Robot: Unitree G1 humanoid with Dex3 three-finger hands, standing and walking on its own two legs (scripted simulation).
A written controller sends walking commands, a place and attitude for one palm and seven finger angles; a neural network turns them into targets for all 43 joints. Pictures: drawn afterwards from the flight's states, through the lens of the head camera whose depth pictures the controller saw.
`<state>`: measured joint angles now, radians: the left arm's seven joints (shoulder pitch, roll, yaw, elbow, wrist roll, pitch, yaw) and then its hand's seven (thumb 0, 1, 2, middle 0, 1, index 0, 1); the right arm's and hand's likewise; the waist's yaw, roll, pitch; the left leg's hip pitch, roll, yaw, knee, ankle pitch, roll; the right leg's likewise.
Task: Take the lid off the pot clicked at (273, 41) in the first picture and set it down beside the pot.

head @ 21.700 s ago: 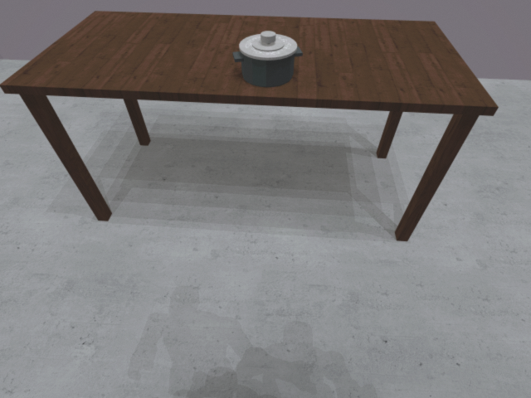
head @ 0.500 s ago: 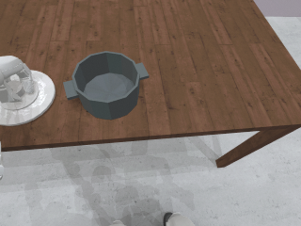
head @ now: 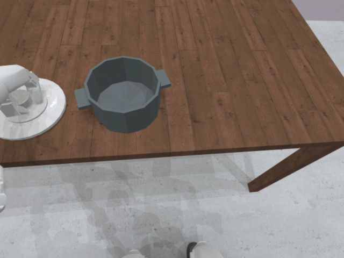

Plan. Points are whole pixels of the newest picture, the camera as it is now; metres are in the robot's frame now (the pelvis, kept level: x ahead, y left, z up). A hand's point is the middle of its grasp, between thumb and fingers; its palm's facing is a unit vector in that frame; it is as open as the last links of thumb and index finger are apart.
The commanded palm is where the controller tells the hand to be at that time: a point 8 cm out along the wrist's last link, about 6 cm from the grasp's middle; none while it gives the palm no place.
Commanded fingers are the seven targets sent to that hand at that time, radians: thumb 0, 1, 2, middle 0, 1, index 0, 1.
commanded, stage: open the fingers wide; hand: left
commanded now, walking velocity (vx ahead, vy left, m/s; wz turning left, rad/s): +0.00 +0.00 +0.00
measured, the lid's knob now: (20, 99) +0.49 +0.34 +0.03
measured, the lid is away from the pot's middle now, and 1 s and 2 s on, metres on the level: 0.25 0.25 0.25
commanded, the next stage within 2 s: raise the empty hand in 0.58 s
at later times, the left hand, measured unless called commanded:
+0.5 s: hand (16, 103) +0.46 +0.32 +0.06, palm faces -0.47 -0.09 -0.88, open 10.7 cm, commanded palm +0.48 +0.32 +0.11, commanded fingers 0.00 0.06 0.50 -0.30 -0.95 -0.30 -0.95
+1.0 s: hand (10, 92) +0.47 +0.32 +0.08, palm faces -0.43 -0.09 -0.90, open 10.9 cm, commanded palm +0.48 +0.32 +0.14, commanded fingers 0.00 0.06 0.50 -0.30 -0.95 -0.30 -0.95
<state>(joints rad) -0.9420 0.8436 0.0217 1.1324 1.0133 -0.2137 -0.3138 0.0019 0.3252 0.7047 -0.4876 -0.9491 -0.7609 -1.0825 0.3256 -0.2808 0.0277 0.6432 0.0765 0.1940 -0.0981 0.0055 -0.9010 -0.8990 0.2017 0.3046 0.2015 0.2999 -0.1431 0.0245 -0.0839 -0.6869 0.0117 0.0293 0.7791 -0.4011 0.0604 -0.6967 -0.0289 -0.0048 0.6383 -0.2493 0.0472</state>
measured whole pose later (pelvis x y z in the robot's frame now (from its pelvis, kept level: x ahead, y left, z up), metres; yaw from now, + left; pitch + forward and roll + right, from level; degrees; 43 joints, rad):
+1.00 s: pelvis +0.01 +0.00 +0.01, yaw +0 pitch +16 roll -3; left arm -0.92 0.82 0.01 1.06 0.99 -0.18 -0.33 0.00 0.07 0.50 -0.31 -0.95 -0.32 -0.95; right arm 0.35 -0.27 0.01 0.68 0.08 0.20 -0.08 0.01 -0.90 -0.90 0.20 0.30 0.20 0.30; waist -0.13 0.04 -0.09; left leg -0.60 0.01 0.03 0.71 -0.39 0.06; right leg -0.61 -0.03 -0.01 0.57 -0.24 0.04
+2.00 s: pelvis +0.02 -0.01 +0.03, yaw +1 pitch +11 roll -2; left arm -1.04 0.87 -0.04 1.03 0.94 -0.10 -0.46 0.00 0.07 0.50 -0.31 -0.95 -0.32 -0.95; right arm 0.29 -0.29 0.02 0.67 0.10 0.20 -0.06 0.01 -0.90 -0.90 0.20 0.30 0.20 0.30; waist -0.10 0.04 -0.06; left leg -0.41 -0.01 0.02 0.54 -0.32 0.05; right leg -0.42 -0.04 -0.02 0.42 -0.19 0.05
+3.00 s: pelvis +0.03 -0.04 +0.03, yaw +2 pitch +0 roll -1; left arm -0.33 0.45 0.33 0.26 -0.05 -0.07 0.08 0.00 0.22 0.58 -0.29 -0.82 -0.30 -0.82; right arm 0.25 -0.26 0.04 0.66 0.04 -0.04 -0.07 0.01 -0.90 -0.90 0.20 0.30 0.20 0.30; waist -0.01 0.04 0.02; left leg -0.13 0.03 0.01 0.43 -0.31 0.00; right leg -0.17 -0.01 -0.03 0.38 -0.21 0.02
